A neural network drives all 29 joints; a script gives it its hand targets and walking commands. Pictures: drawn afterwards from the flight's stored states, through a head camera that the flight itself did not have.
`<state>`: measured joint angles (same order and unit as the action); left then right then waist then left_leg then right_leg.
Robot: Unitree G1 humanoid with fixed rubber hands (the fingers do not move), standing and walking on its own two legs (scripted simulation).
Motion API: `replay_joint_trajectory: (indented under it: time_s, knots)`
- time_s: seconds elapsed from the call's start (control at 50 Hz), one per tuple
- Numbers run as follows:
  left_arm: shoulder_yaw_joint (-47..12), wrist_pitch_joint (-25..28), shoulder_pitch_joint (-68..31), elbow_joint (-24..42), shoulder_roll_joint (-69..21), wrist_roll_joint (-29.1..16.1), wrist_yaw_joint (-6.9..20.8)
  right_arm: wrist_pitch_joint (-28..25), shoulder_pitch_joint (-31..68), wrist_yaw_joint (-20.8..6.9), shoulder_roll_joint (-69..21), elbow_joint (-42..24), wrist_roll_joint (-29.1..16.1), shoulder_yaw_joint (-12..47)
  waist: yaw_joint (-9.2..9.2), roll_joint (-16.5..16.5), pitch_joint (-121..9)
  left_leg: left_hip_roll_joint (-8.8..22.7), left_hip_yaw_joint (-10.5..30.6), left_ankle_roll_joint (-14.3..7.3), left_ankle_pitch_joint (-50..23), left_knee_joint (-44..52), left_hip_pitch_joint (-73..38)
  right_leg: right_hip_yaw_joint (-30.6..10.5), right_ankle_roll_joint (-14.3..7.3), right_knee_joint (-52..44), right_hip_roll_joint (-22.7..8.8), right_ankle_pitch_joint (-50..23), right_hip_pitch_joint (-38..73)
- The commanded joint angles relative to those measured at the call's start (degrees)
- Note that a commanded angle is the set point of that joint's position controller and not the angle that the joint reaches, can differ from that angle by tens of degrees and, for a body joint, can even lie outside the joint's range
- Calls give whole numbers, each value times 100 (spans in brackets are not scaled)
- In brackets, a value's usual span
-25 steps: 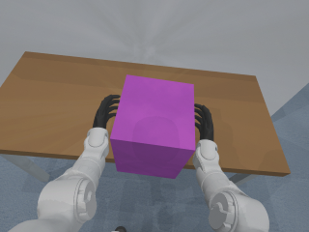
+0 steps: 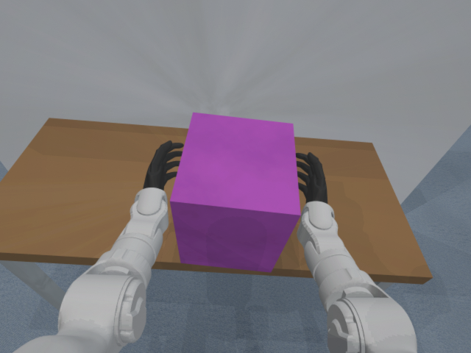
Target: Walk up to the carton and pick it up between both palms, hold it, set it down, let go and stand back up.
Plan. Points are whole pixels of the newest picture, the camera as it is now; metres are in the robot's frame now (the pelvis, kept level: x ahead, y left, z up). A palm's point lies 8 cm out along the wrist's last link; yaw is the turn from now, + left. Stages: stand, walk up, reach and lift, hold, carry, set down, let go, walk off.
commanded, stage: reach and lift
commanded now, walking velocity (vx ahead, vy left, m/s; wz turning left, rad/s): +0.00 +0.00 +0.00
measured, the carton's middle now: (234, 196) +0.42 +0.01 +0.00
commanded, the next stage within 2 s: hold in 1.76 s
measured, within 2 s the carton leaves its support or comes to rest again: neither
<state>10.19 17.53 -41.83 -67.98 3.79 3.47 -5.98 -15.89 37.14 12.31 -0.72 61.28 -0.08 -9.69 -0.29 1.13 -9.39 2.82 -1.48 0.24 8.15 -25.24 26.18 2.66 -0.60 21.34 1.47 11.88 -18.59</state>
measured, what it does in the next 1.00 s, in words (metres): stands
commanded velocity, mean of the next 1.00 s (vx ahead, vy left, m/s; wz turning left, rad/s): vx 0.00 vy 0.00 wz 0.00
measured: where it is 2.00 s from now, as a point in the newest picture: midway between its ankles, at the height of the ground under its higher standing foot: outside the picture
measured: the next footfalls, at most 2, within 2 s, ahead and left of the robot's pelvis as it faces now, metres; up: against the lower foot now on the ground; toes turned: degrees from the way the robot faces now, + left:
none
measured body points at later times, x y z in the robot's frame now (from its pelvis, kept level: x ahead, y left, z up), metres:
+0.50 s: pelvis +0.00 +0.00 +0.01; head -0.03 +0.03 +0.45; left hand +0.39 +0.16 +0.15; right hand +0.39 -0.13 +0.14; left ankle +0.04 +0.12 -0.74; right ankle -0.02 -0.11 -0.74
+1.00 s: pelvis -0.01 +0.00 +0.01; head -0.05 +0.04 +0.45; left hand +0.37 +0.16 +0.19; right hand +0.37 -0.13 +0.16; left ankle +0.04 +0.12 -0.74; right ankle -0.02 -0.11 -0.74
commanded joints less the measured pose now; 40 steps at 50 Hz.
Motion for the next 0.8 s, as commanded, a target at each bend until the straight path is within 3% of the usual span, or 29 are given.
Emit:
replay_joint_trajectory:
  time_s: [0.0,0.02,0.04,0.1,0.16,0.2,0.22,0.28,0.32,0.4,0.48,0.56,0.62,0.64,0.78]
  knots:
    - [-1466,-80,-3095,1258,-4121,502,967,309,3022,-902,-3983,-1041,287,2038,0,-231,-1828,-257,117,85,-1404,60,-2380,-252,84,-477,-25,-751,186]
    - [-1409,-172,-3092,1370,-4101,562,1004,408,3014,-903,-4085,-977,263,2079,41,-233,-1872,-255,82,58,-1379,136,-2380,-286,89,-473,-46,-881,355]
    - [-1407,-297,-3075,1437,-4052,561,1043,498,2999,-876,-4032,-1062,225,2078,-28,-153,-1785,-284,70,38,-1327,163,-2399,-292,160,-506,-52,-950,485]
    - [-1308,-704,-3062,1767,-4076,620,1132,726,3165,-845,-3922,-1229,178,1960,-24,-89,-1518,-281,10,68,-1227,320,-2663,-229,162,-670,-2,-678,537]
    - [-1545,-1042,-3077,2425,-4325,562,1087,812,3347,-849,-3930,-1862,1,2194,-9,-235,-2015,-280,25,158,-1834,215,-3107,-170,150,-680,59,-1147,748]
    - [-1753,-1228,-2944,3047,-4469,492,1068,889,3273,-820,-4066,-2339,-231,2536,-5,-308,-2339,-299,73,227,-2486,83,-3321,-189,173,-603,96,-1839,1118]
    - [-1730,-1403,-2859,3044,-4401,577,1084,995,3217,-778,-4010,-2345,-261,2593,17,-334,-2233,-326,68,233,-2376,165,-3349,-174,199,-675,77,-1812,1203]
    - [-1417,-2099,-2204,3025,-4177,827,1208,1354,3158,-661,-3718,-2541,-396,2613,0,9,-1161,-374,79,133,-1821,394,-3141,-185,309,-803,41,-1620,1350]
    - [-1304,-2510,-2127,3418,-4074,953,1326,1540,3036,-622,-3468,-2559,-392,2366,-39,8,-802,-383,6,124,-1553,539,-3191,-121,299,-889,65,-1237,1407]
    - [-1497,-3086,-2052,4203,-4197,999,1414,1645,3082,-576,-3356,-2926,-456,2341,-190,15,-670,-412,19,239,-1773,491,-3492,-29,379,-864,141,-1468,1555]
    - [-1447,-3581,-1785,4296,-4150,1202,1543,1656,3286,-620,-3073,-3216,-402,2190,-189,-217,-394,-435,-47,205,-1456,594,-3589,111,376,-933,113,-985,1504]
    - [-1635,-3858,-1740,4782,-4210,1184,1529,1550,3443,-648,-2989,-3686,-476,2199,-211,-338,-816,-413,-71,272,-1633,511,-3757,237,348,-901,143,-988,1487]
    - [-1849,-3993,-1744,5060,-4170,1105,1508,1555,3528,-634,-3021,-3921,-523,2471,-206,-249,-870,-434,-50,214,-1674,474,-3846,283,392,-896,136,-1095,1366]
    - [-1916,-4023,-1806,5205,-4149,1083,1503,1583,3465,-628,-3021,-3907,-534,2456,-297,-291,-843,-452,-46,212,-1702,485,-3816,290,388,-902,125,-1117,1342]
    - [-1533,-4480,-1424,4963,-3910,1272,1617,1836,3473,-606,-2864,-4039,-473,2376,-190,51,-344,-461,-126,-32,-639,855,-3476,268,446,-1004,61,-533,1566]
